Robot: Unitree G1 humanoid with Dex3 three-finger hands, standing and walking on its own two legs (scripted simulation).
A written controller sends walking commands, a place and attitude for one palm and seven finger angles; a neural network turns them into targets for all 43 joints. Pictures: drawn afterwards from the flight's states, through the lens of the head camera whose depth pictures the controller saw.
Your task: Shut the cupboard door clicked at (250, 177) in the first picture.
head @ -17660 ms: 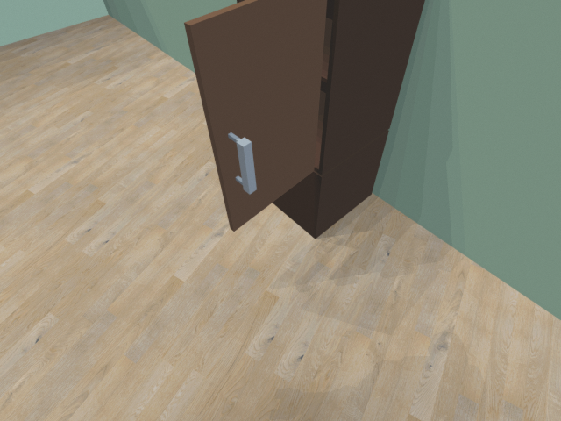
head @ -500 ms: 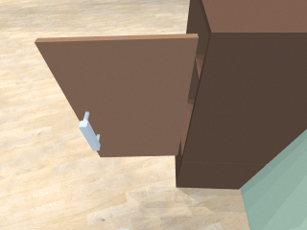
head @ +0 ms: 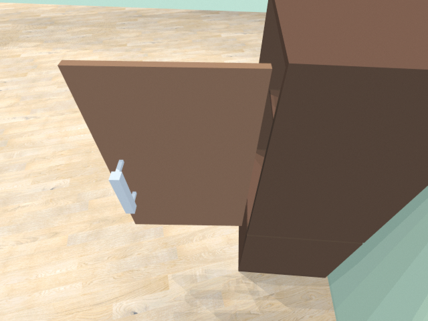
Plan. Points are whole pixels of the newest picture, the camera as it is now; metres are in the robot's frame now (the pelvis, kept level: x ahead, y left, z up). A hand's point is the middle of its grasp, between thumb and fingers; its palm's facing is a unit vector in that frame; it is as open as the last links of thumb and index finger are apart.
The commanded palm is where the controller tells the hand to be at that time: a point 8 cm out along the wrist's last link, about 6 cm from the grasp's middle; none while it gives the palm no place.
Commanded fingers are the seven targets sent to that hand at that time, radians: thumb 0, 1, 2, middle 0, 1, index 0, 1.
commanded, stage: look again from close up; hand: left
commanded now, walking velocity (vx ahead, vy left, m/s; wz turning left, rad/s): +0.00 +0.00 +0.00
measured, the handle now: (126, 187) +0.43 +0.26 -0.09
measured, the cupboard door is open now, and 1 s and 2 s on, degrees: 93 93 93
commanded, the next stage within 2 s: raise the hand and make a fist in 0.58 s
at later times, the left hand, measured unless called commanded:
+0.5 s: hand out of the picture +0.01 +0.23 -0.18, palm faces -0.01 -0.98 -0.21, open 7.4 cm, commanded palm none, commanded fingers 0.00 0.90 0.90 -0.20 -0.30 -0.20 -0.30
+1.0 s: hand (118, 275) +0.20 +0.20 -0.03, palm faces +0.05 -1.00 +0.03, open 6.6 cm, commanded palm +0.12 +0.27 -0.08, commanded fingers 0.00 0.90 0.90 -0.49 -0.62 -0.49 -0.62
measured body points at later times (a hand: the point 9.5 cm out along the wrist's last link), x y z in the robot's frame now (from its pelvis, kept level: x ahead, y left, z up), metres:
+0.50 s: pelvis +0.01 +0.05 +0.00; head +0.03 +0.04 +0.44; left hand +0.01 +0.28 -0.16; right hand -0.01 -0.16 -0.17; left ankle +0.00 +0.14 -0.74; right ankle -0.02 -0.07 -0.74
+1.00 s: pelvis -0.02 +0.03 -0.06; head +0.02 +0.04 +0.39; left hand +0.19 +0.25 -0.03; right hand +0.17 -0.22 -0.12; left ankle +0.00 +0.14 -0.74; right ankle -0.02 -0.07 -0.74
